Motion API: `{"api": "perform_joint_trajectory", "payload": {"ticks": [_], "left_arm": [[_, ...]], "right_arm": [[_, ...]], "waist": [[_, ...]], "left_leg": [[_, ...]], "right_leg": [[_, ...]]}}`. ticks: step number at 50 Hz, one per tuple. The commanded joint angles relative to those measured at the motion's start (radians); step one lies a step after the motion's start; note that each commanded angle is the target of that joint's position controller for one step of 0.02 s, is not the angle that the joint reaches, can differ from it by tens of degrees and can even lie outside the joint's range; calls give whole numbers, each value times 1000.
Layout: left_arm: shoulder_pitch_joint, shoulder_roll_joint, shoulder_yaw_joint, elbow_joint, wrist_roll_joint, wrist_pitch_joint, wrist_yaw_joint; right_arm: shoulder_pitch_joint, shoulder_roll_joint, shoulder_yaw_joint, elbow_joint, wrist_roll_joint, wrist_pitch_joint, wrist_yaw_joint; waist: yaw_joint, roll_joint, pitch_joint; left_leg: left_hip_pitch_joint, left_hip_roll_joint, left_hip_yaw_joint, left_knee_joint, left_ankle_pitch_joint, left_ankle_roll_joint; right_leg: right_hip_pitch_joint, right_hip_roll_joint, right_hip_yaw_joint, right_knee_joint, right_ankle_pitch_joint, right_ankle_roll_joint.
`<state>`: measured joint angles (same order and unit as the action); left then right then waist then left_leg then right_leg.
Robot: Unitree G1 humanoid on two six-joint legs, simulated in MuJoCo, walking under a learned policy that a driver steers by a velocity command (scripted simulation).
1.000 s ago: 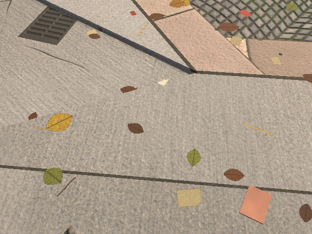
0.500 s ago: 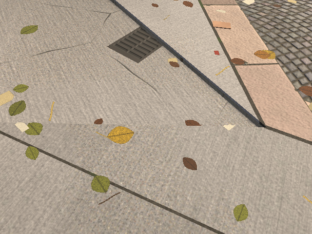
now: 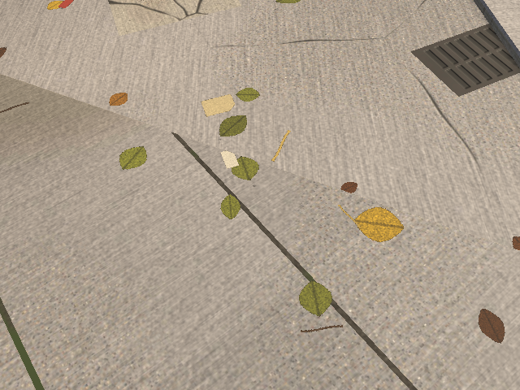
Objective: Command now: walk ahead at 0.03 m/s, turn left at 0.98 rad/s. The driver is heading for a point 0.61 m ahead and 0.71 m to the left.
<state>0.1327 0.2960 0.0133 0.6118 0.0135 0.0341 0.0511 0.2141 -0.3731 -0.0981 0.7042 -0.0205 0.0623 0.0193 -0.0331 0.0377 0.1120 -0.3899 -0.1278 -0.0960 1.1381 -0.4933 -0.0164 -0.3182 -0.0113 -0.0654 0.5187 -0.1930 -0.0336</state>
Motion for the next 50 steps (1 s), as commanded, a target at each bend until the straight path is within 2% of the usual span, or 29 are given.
{"api": "perform_joint_trajectory", "payload": {"ticks": [1,6,8,10,13,14,15,16,17,18,19,20,21,23,24,26,32,34,35,36,37,38,39,40,41,42,44,46,50], "left_arm": [[20,128,40,-48,14,-11,4],[77,144,56,-23,20,-22,-13],[66,155,63,-23,23,-25,-24],[59,169,71,-23,21,-26,-36],[91,189,83,-17,2,-17,-56],[83,193,86,-18,-10,-9,-60],[97,188,88,-14,-13,-2,-64],[137,146,79,-29,-9,6,-73],[59,108,61,-122,9,20,-64],[16,150,66,-109,29,28,-55],[3,143,66,-108,23,22,-57],[-2,159,75,-93,19,11,-59],[3,172,83,-84,31,5,-62],[25,160,81,-48,39,2,-70],[16,145,76,-43,37,-1,-74],[-20,123,69,-43,30,-9,-78],[-149,101,52,-73,6,-32,-75],[-110,110,53,-66,-11,-41,-67],[-43,120,57,-47,-19,-47,-59],[72,136,67,-12,-20,-55,-48],[204,184,82,22,-6,-67,-33],[335,263,98,32,32,-83,-20],[255,327,110,12,48,-82,-19],[163,251,99,-10,38,-80,-27],[140,186,80,-13,25,-80,-32],[136,157,70,-5,21,-83,-36],[181,133,62,35,15,-97,-36],[242,117,62,72,13,-116,-48],[308,71,51,137,21,-136,-55]], "right_arm": [[58,-72,-15,-52,14,8,29],[-66,-36,6,-116,11,18,46],[-96,-20,15,-137,15,20,56],[-111,-16,18,-149,22,20,59],[-132,-27,12,-170,19,21,52],[-100,-26,8,-165,13,17,46],[-19,-47,-2,-136,2,7,33],[36,-158,-28,-126,-7,-6,10],[60,-282,-63,-145,12,-8,-1],[116,-231,-64,-132,19,-12,-1],[86,-185,-46,-119,11,-10,-3],[22,-155,-35,-122,3,-4,-2],[-11,-139,-26,-129,5,-8,-2],[-1,-117,-15,-122,3,-28,7],[23,-120,-15,-109,3,-39,10],[67,-127,-18,-88,2,-57,12],[74,-147,-22,-94,3,-82,14],[13,-148,-22,-116,7,-90,18],[-33,-144,-20,-129,9,-92,19],[-67,-129,-16,-136,9,-93,19],[-70,-74,1,-138,7,-103,18],[-50,31,31,-146,9,-120,14],[-40,30,41,-184,30,-118,8],[-74,-27,34,-166,6,-99,1],[-90,-58,24,-154,-17,-92,17],[-79,-52,24,-139,-21,-86,38],[-89,-30,29,-133,-23,-72,71],[-122,-5,39,-142,-17,-66,78],[-252,11,52,-172,-16,-62,84]], "waist": [[17,-188,-127],[54,-189,-132],[54,-195,-137],[53,-209,-144],[61,-207,-155],[33,-184,-163],[-8,-105,-184],[-17,185,-160],[-29,295,-172],[-80,145,-233],[-51,131,-183],[-19,121,-110],[-1,148,-89],[10,110,-105],[8,81,-110],[-3,62,-102],[-28,88,-72],[8,87,-81],[51,74,-88],[118,28,-107],[179,-66,-145],[217,-300,-244],[145,-377,-226],[106,-216,-131],[92,-137,-107],[78,-116,-101],[80,-157,-83],[89,-146,-66],[94,-113,17]], "left_leg": [[-94,80,45,81,66,-31],[-123,142,88,-96,88,-21],[-53,162,114,-206,99,-9],[34,153,160,-304,102,5],[96,131,200,-435,101,29],[159,119,203,-526,145,44],[279,122,135,-636,220,69],[372,317,-199,-823,414,124],[368,497,-516,-817,682,306],[433,453,-463,-822,411,342],[381,387,-425,-870,24,315],[306,330,-395,-925,-196,279],[275,292,-387,-949,-227,263],[262,252,-370,-954,-184,260],[267,245,-375,-952,-166,264],[268,235,-393,-945,-134,275],[161,207,-456,-885,-49,283],[49,199,-483,-864,-28,260],[-44,186,-485,-838,-23,238],[-161,150,-458,-752,-43,207],[-291,80,-375,-584,-87,169],[-339,-38,-181,-191,-138,139],[-531,-43,-102,2,-19,124],[-548,73,-73,109,99,115],[-528,96,-54,123,162,107],[-497,128,-46,116,212,93],[-497,163,-6,170,286,80],[-535,176,2,212,342,84],[-572,179,51,130,416,92]], "right_leg": [[161,-252,162,-204,328,-149],[217,-316,57,-208,322,-163],[186,-321,-7,-196,299,-147],[151,-318,-67,-166,290,-119],[157,-350,-107,-77,269,-74],[127,-349,-133,-10,234,-42],[47,-324,-162,121,163,9],[-149,-214,-225,392,-228,79],[-372,-57,-87,562,-513,138],[-395,-84,43,630,-465,134],[-408,-89,79,596,-374,114],[-400,-90,81,542,-281,102],[-378,-77,74,517,-231,100],[-340,-55,74,495,-163,100],[-338,-48,77,467,-147,101],[-340,-33,83,401,-119,108],[-229,8,111,174,-89,122],[-48,15,133,92,-69,104],[102,18,132,46,-52,90],[297,16,117,-5,-26,77],[496,-38,138,-40,-98,64],[611,-286,401,-161,-428,42],[549,-444,843,-357,-753,-2],[436,-446,794,-345,-725,-9],[380,-386,632,-309,-616,-2],[345,-325,476,-306,-480,8],[322,-256,283,-325,-303,12],[331,-250,189,-339,-198,8],[320,-233,-11,-381,18,12]]}}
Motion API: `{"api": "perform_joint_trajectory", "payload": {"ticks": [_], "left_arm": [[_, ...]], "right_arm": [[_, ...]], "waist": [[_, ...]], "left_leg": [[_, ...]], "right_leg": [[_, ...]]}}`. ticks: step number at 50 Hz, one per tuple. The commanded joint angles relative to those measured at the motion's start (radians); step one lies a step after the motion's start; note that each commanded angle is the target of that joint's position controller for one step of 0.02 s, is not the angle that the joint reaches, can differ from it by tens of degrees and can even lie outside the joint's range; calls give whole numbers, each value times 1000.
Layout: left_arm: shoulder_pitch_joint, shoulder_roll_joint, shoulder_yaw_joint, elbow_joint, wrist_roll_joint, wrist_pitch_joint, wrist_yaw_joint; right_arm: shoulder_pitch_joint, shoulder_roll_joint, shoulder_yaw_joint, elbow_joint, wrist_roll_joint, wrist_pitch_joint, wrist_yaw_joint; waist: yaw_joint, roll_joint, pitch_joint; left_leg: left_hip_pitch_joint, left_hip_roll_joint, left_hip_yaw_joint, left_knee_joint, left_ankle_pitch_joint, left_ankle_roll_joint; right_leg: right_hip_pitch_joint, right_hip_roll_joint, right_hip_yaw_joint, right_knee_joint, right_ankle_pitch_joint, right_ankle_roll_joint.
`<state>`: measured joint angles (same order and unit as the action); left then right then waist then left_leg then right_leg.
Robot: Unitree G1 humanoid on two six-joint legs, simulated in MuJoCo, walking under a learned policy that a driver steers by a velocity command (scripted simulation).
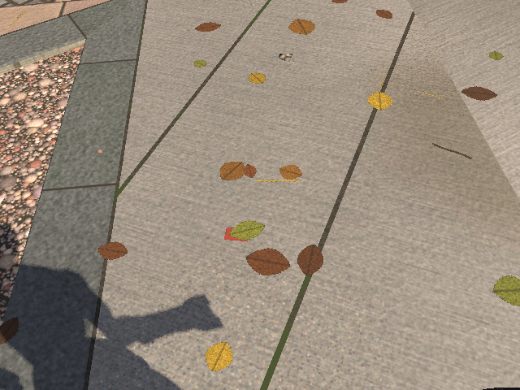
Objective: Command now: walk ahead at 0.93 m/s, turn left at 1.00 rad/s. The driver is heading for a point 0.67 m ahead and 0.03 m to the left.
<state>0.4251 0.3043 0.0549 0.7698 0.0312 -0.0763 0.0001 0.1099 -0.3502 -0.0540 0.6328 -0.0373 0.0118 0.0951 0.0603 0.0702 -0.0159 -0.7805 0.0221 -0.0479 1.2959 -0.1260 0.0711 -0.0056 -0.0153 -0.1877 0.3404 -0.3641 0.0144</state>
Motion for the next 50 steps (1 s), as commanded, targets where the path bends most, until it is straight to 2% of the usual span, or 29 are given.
{"api": "perform_joint_trajectory", "payload": {"ticks": [1,4,7,9,10,11,12,13,15,16,18,19,23,26,28,30,31,32,33,34,35,36,37,38,39,41,43,46,50], "left_arm": [[30,59,9,-5,4,-30,-3],[98,76,11,51,8,-30,10],[88,145,20,66,5,-16,28],[26,228,39,51,7,14,38],[-23,234,41,27,6,24,30],[-15,170,30,31,18,24,18],[18,60,1,-74,3,11,-2],[-101,131,7,-136,-9,-14,0],[-107,113,-8,-112,-24,-25,4],[-95,98,-14,-91,-7,-11,2],[-17,66,-22,-41,12,33,-18],[-26,56,-23,-39,7,45,-31],[-260,20,-35,-91,-35,46,-48],[-316,1,-46,-90,-38,32,-60],[-289,10,-48,-71,-21,21,-60],[-136,67,-30,-1,1,16,-54],[21,107,-12,54,8,20,-47],[222,140,5,111,9,19,-34],[301,171,12,158,4,17,-23],[201,236,21,133,26,-3,-17],[136,203,34,81,-9,6,-15],[-4,142,16,49,-20,15,-3],[-110,65,-4,35,-17,22,-1],[-102,26,-21,43,-18,12,-1],[-82,29,-27,64,-22,4,-3],[-79,69,-23,86,-8,-17,-15],[-115,79,-23,95,-8,-21,-23],[-101,63,-21,102,-21,-8,-31],[-103,57,-16,119,-23,17,-22]], "right_arm": [[-189,-9,12,-112,0,-11,12],[-299,21,35,-142,-2,-13,27],[-233,25,41,-114,8,-14,13],[60,-52,7,-32,16,-17,-13],[293,-109,-25,41,16,-25,-35],[333,-146,-54,89,18,-26,-59],[219,-250,-73,50,1,-10,-72],[304,-241,-77,35,3,0,-80],[266,-157,-59,90,2,-26,-99],[214,-117,-43,89,-3,-49,-107],[179,-41,-10,105,13,-87,-109],[190,-33,-4,124,17,-101,-104],[269,-25,3,173,19,-139,-75],[299,-24,18,201,26,-157,-86],[314,-45,20,220,32,-165,-108],[303,-79,13,227,33,-154,-142],[266,-104,6,223,24,-142,-153],[152,-140,-7,205,31,-130,-157],[96,-55,3,190,28,-124,-148],[405,86,38,181,91,-126,-152],[354,-1,38,183,80,-131,-150],[296,-26,43,163,49,-129,-138],[257,-26,45,166,15,-121,-124],[222,-20,44,166,-5,-101,-115],[243,4,48,168,-13,-68,-107],[242,53,61,168,3,-36,-104],[244,80,74,173,16,-37,-105],[186,62,70,194,24,-42,-108],[115,43,60,199,14,-52,-122]], "waist": [[3,-147,170],[19,-134,211],[-63,-178,121],[-226,-231,-41],[-318,-227,-143],[-291,-115,-144],[-134,139,-192],[-205,-24,-301],[-120,-153,-32],[-73,-189,12],[-4,-161,51],[3,-128,75],[-72,-66,180],[-85,-52,141],[-57,-22,101],[18,3,7],[100,10,-52],[241,1,-78],[246,-223,-91],[4,-329,-337],[70,-114,-438],[-6,-40,-258],[-58,36,-107],[-59,72,-7],[-86,47,24],[-105,-11,32],[-124,-95,-15],[-74,-168,-78],[-46,-177,-36]], "left_leg": [[-177,31,37,-90,49,8],[-118,23,166,-306,8,49],[181,-93,286,-467,-59,119],[478,-148,243,-496,-156,163],[767,-163,178,-573,-175,199],[1009,-91,17,-674,-191,218],[1249,182,-498,-756,-254,321],[1261,224,-697,-920,-281,356],[953,222,-532,-1033,-161,288],[812,182,-440,-1035,-81,259],[635,117,-285,-1067,54,207],[585,93,-218,-1089,110,182],[550,-11,42,-1179,478,37],[653,-3,137,-1218,789,-32],[744,44,152,-1121,1113,-55],[791,78,146,-903,1283,-76],[760,91,136,-692,1278,-88],[676,39,172,-319,1105,-101],[456,-171,195,204,-113,-96],[165,-209,-110,525,-512,-106],[114,-182,-203,481,-379,-77],[107,-104,-150,363,-293,-49],[128,-62,-89,235,-272,-43],[190,-45,-75,143,-270,-45],[282,-29,-54,47,-263,-56],[395,-20,-1,-123,-236,-74],[445,-4,25,-370,-139,-78],[466,-10,53,-531,54,-82],[502,-6,46,-680,56,-68]], "right_leg": [[8,-223,69,-218,249,-37],[65,-214,-41,-237,514,-24],[93,-227,-127,-77,1328,-13],[92,-285,-104,279,1576,-35],[-45,-292,-77,567,1466,-59],[-315,-190,-58,883,661,-47],[-743,-25,0,1244,-136,9],[-823,-18,197,1288,-35,-7],[-809,-109,201,1139,61,-20],[-733,-138,210,1082,52,-20],[-620,-181,225,981,49,-12],[-612,-182,217,927,52,-10],[-646,-101,150,631,323,-59],[-565,-14,38,432,518,-107],[-460,45,6,321,593,-129],[-251,137,1,264,563,-130],[-93,149,39,254,542,-140],[54,74,125,135,635,-203],[210,-71,233,137,950,-258],[534,-378,635,351,1555,-434],[494,-389,709,235,1317,-470],[275,-337,632,127,970,-428],[52,-292,564,32,789,-387],[-111,-261,493,-10,881,-355],[-245,-247,434,-52,896,-346],[-388,-188,320,-84,1050,-336],[-358,-118,220,-60,1111,-277],[-243,-83,178,-25,974,-216],[-219,-124,232,22,696,-184]]}}
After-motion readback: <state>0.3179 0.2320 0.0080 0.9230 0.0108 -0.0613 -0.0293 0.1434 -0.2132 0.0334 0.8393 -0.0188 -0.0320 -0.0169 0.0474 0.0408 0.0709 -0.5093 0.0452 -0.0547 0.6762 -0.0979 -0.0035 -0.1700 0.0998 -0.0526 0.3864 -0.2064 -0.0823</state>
